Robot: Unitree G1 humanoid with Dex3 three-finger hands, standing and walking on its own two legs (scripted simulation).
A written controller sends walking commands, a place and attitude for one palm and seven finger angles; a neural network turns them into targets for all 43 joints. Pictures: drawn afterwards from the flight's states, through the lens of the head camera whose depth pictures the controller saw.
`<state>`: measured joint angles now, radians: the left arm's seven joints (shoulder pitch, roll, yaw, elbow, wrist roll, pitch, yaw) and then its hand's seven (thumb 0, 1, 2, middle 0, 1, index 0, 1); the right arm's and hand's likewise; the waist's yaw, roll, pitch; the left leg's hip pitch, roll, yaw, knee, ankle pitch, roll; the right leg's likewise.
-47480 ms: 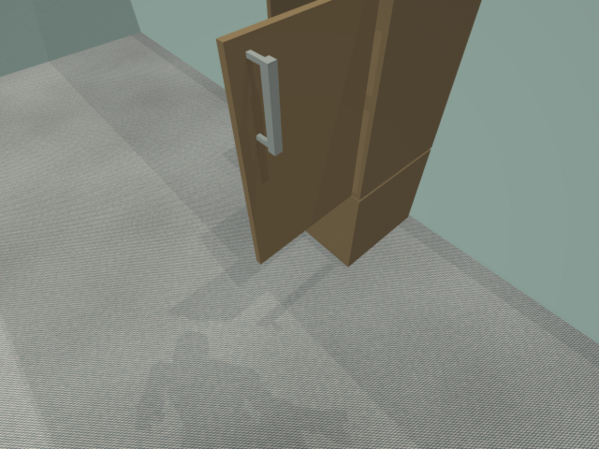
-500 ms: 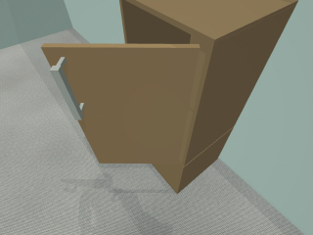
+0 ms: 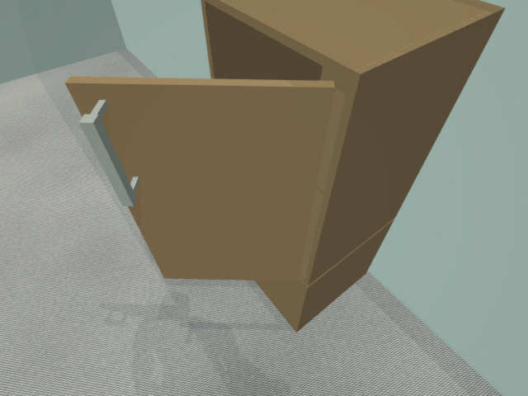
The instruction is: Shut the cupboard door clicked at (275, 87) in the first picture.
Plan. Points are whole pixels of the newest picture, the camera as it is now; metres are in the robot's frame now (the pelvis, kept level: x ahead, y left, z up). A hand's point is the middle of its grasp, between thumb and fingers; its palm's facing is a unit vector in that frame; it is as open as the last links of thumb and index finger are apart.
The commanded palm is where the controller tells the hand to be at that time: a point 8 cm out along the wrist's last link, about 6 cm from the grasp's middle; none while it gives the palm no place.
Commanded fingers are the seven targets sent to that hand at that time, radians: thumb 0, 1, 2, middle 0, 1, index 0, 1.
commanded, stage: look again from close up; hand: left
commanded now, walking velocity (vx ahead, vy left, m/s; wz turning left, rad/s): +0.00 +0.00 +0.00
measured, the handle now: (116, 157) +0.43 +0.27 +0.13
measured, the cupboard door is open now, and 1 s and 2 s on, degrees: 51 51 51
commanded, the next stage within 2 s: raise the hand and make a fist in 0.46 s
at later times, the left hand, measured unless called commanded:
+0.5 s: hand out of the picture -0.01 +0.17 -0.18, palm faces +0.03 -0.98 -0.19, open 7.4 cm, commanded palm none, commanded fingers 0.00 0.90 0.90 -0.20 -0.30 -0.20 -0.30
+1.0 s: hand out of the picture +0.11 +0.17 -0.04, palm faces +0.07 -1.00 -0.01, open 6.1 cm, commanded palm +0.10 +0.22 -0.02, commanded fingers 0.00 0.90 0.90 -0.60 -0.74 -0.60 -0.74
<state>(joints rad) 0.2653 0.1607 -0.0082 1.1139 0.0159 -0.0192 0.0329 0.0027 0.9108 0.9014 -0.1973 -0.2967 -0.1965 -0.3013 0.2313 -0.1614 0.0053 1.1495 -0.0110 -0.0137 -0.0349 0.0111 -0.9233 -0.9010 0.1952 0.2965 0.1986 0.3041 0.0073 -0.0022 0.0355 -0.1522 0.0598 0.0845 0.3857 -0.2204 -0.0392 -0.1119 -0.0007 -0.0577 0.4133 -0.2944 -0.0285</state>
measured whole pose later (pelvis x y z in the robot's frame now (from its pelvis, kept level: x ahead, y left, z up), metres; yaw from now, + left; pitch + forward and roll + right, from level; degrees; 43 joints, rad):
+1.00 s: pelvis -0.06 +0.01 -0.08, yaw +2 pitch +9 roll +1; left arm 0.49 0.16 0.02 -0.01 -0.19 -0.40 -0.17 0.01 0.91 0.90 -0.43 -0.55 -0.43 -0.55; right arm 0.15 -0.25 -0.05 0.48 0.03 -0.22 -0.02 0.02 -0.91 -0.90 0.19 0.30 0.20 0.30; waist 0.03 -0.01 -0.10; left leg -0.77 0.05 0.03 1.05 -0.43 -0.02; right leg -0.71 -0.04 -0.08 1.09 -0.53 -0.03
